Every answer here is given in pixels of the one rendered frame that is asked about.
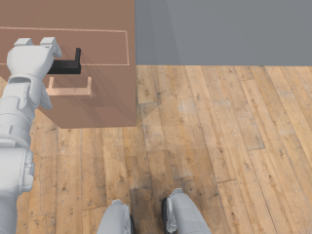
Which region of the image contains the robot left upper arm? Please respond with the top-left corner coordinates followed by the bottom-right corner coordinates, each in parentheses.
top-left (0, 147), bottom-right (35, 234)

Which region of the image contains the drawer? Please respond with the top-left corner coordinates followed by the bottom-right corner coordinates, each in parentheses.
top-left (0, 26), bottom-right (128, 64)

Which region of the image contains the left robot hand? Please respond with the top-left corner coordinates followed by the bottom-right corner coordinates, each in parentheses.
top-left (7, 37), bottom-right (62, 110)

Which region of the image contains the left robot forearm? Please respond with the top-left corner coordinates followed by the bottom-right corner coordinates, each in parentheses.
top-left (0, 73), bottom-right (43, 150)

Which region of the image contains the cabinet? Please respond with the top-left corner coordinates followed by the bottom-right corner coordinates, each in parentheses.
top-left (0, 0), bottom-right (137, 129)

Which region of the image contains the left robot shin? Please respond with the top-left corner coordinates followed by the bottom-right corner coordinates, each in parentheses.
top-left (111, 199), bottom-right (132, 234)

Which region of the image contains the robot left thigh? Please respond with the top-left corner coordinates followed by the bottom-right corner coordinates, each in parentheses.
top-left (97, 203), bottom-right (131, 234)

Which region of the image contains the handle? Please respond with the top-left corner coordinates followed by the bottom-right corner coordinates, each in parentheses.
top-left (46, 88), bottom-right (93, 99)
top-left (47, 48), bottom-right (82, 74)

